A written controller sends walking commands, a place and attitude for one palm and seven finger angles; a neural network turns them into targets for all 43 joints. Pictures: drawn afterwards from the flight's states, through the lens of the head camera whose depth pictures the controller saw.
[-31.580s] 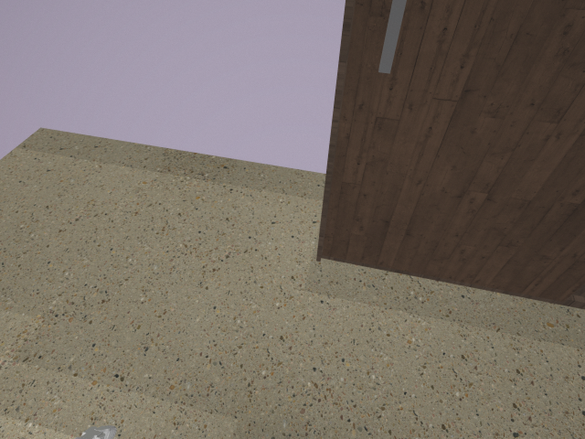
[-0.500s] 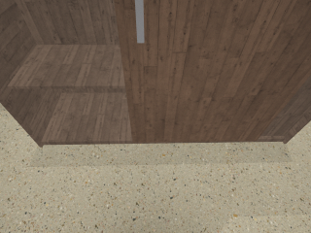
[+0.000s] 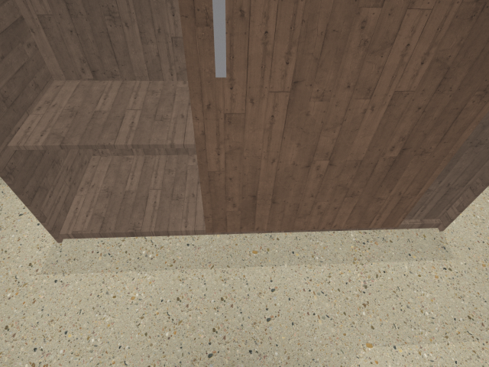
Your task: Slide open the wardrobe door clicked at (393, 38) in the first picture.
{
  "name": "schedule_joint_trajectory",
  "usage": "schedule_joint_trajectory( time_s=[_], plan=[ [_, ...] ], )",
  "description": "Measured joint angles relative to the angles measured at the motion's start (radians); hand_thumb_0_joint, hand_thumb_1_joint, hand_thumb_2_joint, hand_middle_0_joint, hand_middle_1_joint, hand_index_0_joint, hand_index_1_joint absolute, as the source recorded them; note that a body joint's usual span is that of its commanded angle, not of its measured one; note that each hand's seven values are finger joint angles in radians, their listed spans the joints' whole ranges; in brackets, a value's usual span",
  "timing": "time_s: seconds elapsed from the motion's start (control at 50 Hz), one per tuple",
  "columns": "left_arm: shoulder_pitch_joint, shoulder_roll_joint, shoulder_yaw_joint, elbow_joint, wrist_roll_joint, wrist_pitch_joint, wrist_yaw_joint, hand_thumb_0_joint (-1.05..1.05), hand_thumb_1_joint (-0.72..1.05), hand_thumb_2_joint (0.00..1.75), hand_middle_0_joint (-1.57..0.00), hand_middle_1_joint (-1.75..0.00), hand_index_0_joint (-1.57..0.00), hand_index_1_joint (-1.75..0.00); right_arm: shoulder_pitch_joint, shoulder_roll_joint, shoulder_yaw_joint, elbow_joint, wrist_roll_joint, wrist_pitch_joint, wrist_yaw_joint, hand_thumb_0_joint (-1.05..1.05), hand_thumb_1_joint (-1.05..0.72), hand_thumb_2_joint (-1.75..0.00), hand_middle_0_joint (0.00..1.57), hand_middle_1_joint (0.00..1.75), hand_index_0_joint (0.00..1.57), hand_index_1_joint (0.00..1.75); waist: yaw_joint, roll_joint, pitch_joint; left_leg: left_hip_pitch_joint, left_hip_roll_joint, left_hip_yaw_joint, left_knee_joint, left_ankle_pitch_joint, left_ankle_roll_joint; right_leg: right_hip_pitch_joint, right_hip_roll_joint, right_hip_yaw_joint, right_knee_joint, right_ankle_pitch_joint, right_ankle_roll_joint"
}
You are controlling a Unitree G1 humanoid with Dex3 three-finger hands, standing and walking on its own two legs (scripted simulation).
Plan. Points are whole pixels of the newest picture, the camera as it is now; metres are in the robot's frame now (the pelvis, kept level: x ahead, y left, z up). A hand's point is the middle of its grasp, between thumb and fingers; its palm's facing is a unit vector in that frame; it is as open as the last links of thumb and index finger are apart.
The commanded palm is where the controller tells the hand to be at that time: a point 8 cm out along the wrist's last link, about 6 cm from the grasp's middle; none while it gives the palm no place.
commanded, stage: look to check the result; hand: left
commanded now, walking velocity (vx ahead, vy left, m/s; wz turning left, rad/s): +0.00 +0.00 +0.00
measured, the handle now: (219, 6) +0.77 +0.10 +0.24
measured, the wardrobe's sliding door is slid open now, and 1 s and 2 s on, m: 0.67 0.67 0.67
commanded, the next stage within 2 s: stand and wait in 0.54 s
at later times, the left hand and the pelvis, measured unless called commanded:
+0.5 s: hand out of the picture +0.01 +0.17 -0.18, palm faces -0.01 -0.98 -0.18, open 7.3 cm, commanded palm none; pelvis +0.01 +0.00 +0.00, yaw +0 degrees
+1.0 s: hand out of the picture +0.02 +0.16 -0.18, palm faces -0.01 -0.98 -0.18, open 7.3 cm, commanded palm none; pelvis +0.03 -0.01 +0.00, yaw +0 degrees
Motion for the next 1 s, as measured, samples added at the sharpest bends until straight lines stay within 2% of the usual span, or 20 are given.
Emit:
schedule_joint_trajectory(
  time_s=[0.34, 1.0],
  plan=[
    [0.010, 0.006, -0.004, 0.020, 0.000, 0.001, -0.002, 0.00, 0.91, 0.90, -0.20, -0.30, -0.20, -0.30, -0.030, -0.013, 0.003, 0.005, 0.004, -0.003, 0.001, 0.00, -0.91, -0.90, 0.20, 0.30, 0.20, 0.30, 0.007, 0.003, 0.018, 0.017, -0.007, 0.006, -0.019, -0.002, 0.003, 0.014, -0.007, 0.005, -0.017, -0.001, 0.005],
    [-0.008, 0.003, -0.007, 0.027, -0.005, -0.008, 0.000, 0.00, 0.91, 0.90, -0.20, -0.30, -0.20, -0.30, -0.033, -0.011, 0.012, 0.030, 0.005, -0.011, -0.003, 0.00, -0.91, -0.90, 0.20, 0.30, 0.20, 0.30, 0.005, -0.003, 0.011, 0.058, 0.001, -0.001, -0.038, -0.018, -0.015, 0.063, 0.004, -0.001, -0.052, -0.012, -0.008]
  ],
)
